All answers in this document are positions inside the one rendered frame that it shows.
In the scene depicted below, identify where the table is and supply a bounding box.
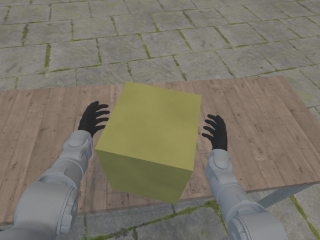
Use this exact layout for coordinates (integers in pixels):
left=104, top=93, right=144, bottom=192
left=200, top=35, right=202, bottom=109
left=0, top=76, right=320, bottom=232

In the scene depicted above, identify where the robot left hand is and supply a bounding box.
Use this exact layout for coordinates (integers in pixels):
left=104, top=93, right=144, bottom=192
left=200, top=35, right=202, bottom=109
left=77, top=101, right=110, bottom=138

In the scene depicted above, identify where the robot left forearm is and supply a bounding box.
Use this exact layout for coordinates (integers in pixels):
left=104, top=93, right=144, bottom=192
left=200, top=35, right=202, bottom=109
left=14, top=130, right=93, bottom=225

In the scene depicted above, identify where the carton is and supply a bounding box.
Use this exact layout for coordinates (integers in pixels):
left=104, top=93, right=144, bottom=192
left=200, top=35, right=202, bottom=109
left=95, top=81, right=202, bottom=205

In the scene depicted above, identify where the robot left upper arm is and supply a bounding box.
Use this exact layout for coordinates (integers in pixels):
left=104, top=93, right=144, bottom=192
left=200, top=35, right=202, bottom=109
left=0, top=181, right=79, bottom=240

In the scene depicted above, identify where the robot right forearm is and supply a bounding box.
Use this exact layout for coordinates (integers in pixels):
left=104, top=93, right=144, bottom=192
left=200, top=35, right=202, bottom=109
left=204, top=149, right=289, bottom=240

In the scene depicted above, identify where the robot right hand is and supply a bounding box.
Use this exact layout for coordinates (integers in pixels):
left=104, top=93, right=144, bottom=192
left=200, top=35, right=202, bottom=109
left=201, top=114, right=228, bottom=151

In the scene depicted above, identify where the robot right upper arm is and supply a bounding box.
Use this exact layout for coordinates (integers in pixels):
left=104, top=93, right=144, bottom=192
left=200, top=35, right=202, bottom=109
left=227, top=212, right=288, bottom=240

